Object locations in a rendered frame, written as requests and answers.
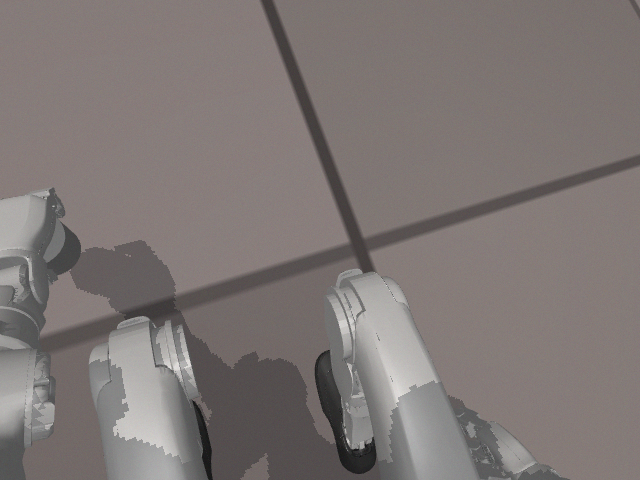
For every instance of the left robot foot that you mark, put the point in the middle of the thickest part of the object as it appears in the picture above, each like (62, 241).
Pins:
(207, 451)

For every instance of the right robot foot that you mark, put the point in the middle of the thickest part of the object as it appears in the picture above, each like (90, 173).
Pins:
(356, 461)

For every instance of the right robot arm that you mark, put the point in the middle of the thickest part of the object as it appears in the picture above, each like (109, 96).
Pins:
(541, 472)

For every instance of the right robot hand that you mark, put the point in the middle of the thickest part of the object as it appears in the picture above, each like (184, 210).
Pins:
(497, 453)

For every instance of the left robot arm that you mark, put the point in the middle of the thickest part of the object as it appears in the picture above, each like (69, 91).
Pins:
(27, 391)

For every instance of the left robot hand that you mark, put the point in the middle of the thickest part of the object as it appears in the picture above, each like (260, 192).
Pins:
(28, 222)

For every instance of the tin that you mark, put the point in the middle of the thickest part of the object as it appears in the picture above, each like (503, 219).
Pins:
(64, 250)

